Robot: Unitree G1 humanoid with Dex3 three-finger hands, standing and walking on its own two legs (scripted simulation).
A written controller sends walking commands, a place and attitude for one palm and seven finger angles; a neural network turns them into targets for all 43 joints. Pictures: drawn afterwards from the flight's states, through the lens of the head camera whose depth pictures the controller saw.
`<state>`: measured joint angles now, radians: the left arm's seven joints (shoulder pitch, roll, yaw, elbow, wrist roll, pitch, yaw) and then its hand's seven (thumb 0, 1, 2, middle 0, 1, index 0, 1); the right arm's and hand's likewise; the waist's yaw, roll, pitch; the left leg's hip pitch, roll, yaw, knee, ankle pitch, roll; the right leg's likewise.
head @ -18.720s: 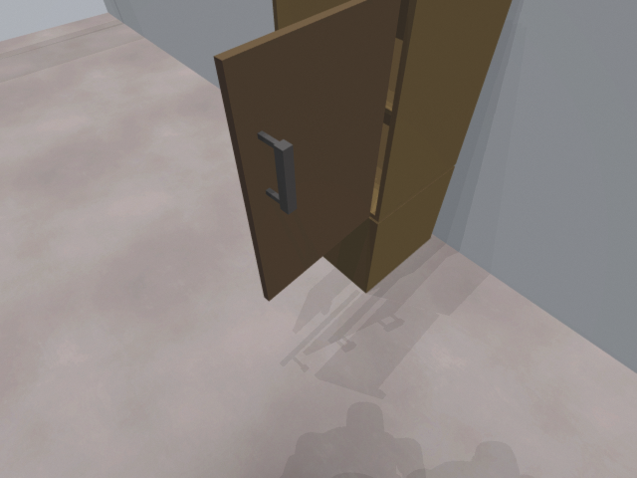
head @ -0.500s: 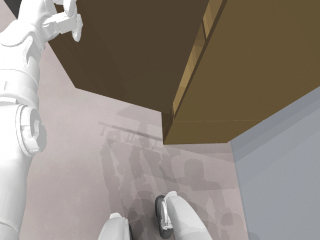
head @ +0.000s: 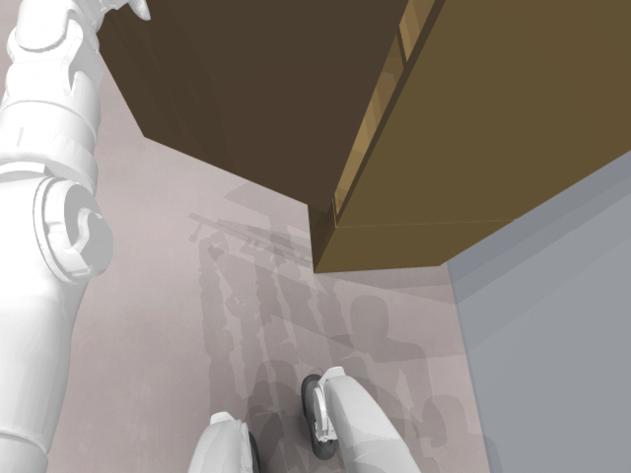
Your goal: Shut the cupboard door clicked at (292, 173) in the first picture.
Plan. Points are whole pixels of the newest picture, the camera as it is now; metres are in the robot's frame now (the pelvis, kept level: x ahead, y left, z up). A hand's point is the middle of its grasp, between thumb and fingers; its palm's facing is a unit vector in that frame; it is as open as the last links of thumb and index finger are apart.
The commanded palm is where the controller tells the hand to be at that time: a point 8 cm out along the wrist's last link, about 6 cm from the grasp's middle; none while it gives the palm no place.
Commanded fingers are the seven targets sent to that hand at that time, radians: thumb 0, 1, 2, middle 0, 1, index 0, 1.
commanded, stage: pull the fist back off the door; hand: left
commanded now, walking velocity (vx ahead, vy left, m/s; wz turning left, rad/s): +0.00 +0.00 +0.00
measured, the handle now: out of the picture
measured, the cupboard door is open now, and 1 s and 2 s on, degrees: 63 63 63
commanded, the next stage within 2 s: draw the hand back to the body in 0.74 s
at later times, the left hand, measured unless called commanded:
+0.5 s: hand (151, 46) +0.54 +0.06 +0.13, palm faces -0.06 -1.00 -0.02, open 3.1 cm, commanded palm +0.51 +0.11 +0.13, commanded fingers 0.00 0.90 0.90 -1.30 -1.50 -1.30 -1.50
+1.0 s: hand (139, 70) +0.50 +0.07 +0.14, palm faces -0.05 -1.00 -0.03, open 3.1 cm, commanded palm +0.45 +0.14 +0.15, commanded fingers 0.00 0.90 0.90 -1.30 -1.50 -1.30 -1.50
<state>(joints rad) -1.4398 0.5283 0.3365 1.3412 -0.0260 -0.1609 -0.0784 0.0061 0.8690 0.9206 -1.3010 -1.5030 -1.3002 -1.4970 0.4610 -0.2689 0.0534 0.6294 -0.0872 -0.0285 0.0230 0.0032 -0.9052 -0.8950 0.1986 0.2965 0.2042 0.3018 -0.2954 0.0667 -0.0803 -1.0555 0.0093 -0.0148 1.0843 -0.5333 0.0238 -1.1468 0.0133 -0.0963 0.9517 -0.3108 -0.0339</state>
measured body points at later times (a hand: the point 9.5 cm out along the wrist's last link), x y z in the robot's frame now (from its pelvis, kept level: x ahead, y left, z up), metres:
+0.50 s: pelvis +0.03 +0.00 +0.04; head +0.14 -0.01 +0.47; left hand +0.54 +0.12 +0.13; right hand +0.00 -0.26 -0.08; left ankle -0.03 +0.10 -0.66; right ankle +0.06 -0.10 -0.66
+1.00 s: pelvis +0.01 -0.01 +0.04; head +0.10 -0.03 +0.48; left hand +0.50 +0.13 +0.15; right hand +0.03 -0.26 -0.09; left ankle -0.03 +0.10 -0.66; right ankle +0.06 -0.10 -0.66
